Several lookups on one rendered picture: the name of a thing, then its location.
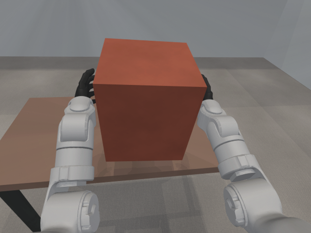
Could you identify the left robot hand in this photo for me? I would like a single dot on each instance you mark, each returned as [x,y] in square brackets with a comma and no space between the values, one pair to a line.
[84,87]

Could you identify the right robot hand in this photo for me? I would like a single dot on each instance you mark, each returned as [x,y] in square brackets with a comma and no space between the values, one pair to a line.
[208,94]

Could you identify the carton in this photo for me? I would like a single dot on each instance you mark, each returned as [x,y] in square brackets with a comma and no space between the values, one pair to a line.
[148,95]

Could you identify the robot right forearm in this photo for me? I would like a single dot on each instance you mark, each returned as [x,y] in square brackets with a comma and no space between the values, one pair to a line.
[235,161]

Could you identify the robot right upper arm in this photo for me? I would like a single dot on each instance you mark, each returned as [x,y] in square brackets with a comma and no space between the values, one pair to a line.
[253,205]

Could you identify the robot left forearm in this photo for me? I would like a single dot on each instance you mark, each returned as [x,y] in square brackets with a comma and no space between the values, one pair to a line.
[75,142]

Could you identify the table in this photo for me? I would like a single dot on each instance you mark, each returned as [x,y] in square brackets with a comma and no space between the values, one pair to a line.
[28,152]

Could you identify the robot left upper arm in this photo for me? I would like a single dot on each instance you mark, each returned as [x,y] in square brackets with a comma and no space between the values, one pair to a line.
[71,212]

